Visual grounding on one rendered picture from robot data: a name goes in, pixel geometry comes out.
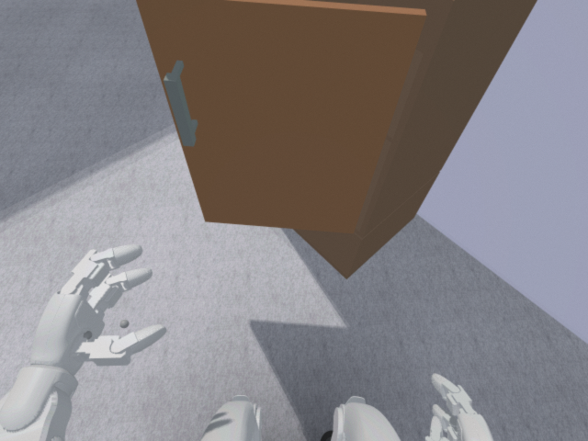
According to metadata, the left robot forearm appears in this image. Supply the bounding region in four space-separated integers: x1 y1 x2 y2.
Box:
0 365 78 441

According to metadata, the robot thigh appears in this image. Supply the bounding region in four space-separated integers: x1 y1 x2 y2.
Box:
200 401 262 441
333 402 401 441

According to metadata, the robot left thigh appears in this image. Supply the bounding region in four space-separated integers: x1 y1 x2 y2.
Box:
200 401 262 441

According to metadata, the handle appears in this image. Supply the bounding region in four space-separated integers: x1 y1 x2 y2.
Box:
164 61 198 147

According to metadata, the robot right thigh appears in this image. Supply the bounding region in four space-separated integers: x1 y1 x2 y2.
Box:
333 402 401 441

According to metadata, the cupboard door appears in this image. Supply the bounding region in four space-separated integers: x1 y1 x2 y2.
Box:
136 0 426 233

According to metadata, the robot left hand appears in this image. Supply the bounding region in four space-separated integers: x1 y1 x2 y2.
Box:
30 244 167 375

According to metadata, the robot right hand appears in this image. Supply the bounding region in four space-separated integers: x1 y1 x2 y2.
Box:
425 373 494 441

